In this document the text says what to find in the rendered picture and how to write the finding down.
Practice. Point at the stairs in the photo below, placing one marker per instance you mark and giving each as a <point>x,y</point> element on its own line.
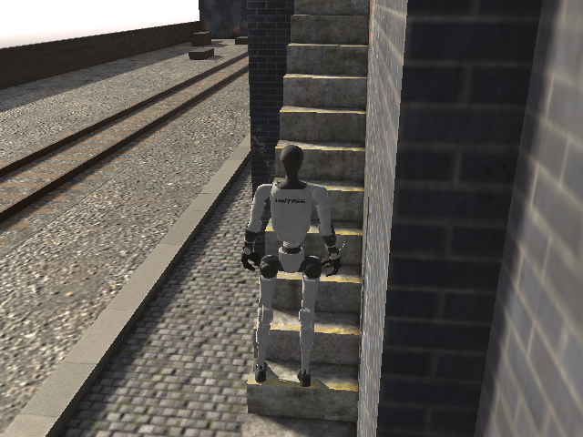
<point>323,113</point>

